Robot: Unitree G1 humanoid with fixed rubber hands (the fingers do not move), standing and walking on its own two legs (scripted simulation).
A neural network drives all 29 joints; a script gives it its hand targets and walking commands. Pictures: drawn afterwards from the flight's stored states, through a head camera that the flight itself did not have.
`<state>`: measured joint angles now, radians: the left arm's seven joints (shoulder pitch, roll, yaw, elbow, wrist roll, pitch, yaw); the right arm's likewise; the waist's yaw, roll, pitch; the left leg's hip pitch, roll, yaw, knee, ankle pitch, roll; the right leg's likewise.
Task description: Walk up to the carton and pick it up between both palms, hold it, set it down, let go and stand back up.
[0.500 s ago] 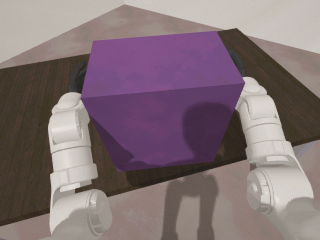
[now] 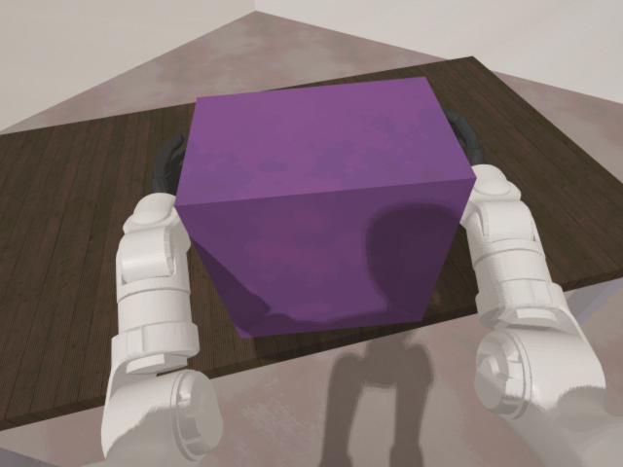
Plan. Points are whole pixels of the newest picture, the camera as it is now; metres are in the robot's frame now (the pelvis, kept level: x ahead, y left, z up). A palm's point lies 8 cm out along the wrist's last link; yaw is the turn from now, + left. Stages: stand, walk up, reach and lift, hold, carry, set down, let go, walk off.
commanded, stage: set down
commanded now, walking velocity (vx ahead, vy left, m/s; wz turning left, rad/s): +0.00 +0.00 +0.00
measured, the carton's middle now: (322, 222) +0.41 -0.03 +0.10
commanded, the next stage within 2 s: none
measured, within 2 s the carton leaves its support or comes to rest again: neither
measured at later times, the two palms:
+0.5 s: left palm (170, 200) +0.42 +0.15 +0.16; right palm (467, 171) +0.42 -0.21 +0.16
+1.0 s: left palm (174, 202) +0.43 +0.15 +0.15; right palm (464, 174) +0.42 -0.21 +0.15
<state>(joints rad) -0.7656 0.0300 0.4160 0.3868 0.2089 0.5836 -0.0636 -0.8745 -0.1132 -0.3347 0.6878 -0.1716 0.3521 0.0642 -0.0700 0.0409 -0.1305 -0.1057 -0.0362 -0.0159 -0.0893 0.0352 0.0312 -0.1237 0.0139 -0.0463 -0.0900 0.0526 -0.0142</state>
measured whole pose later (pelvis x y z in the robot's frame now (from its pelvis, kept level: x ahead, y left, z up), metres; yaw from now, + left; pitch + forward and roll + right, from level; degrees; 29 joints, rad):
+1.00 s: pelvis +0.00 +0.00 +0.00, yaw +1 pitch +10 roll +0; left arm -0.79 0.00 0.49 0.54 0.27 0.33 -0.09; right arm -0.87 -0.08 -0.45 0.71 -0.30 0.24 0.11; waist -0.06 0.05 -0.13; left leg -0.13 -0.04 -0.03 -0.09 0.04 0.03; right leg -0.14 0.01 -0.06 -0.09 0.05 -0.01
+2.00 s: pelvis +0.01 +0.00 +0.00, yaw -3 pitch +14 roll +0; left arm -0.82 0.33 0.08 0.89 -0.29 0.21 0.03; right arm -0.90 -0.44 0.05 1.00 0.33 0.16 0.00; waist 0.01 0.05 -0.17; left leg -0.31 -0.02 0.03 0.17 -0.10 0.02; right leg -0.30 0.03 -0.01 0.08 -0.02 -0.02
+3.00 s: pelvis -0.03 -0.01 +0.00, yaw -2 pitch +12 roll +0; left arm -1.20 0.60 -0.01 0.74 -0.48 0.75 0.08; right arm -1.31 -0.61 0.11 0.95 0.48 0.61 -0.01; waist -0.01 0.02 -0.16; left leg -0.34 -0.01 0.01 0.24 -0.09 0.01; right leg -0.34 0.04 -0.02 0.17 -0.03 -0.03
